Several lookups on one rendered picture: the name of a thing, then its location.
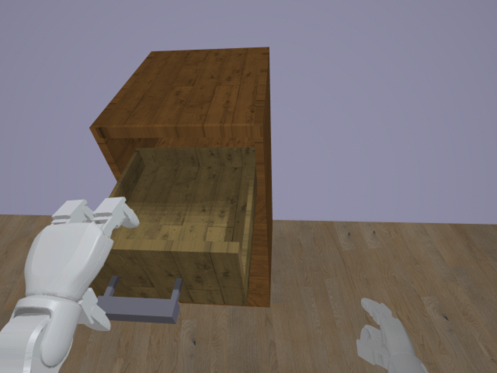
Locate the handle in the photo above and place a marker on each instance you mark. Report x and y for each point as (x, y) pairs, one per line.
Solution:
(140, 309)

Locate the drawer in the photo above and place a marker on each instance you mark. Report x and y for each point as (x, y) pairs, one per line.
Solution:
(196, 208)

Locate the robot left hand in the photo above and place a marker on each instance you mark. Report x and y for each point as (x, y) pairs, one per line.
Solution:
(66, 256)

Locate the right robot forearm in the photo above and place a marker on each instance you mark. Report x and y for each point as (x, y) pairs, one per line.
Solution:
(405, 363)

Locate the cabinet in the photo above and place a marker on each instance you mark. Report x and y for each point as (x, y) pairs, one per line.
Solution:
(213, 98)

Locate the robot right hand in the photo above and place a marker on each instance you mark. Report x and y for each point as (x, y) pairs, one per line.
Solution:
(377, 346)

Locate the left robot forearm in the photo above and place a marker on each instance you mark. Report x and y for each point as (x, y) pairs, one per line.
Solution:
(39, 335)

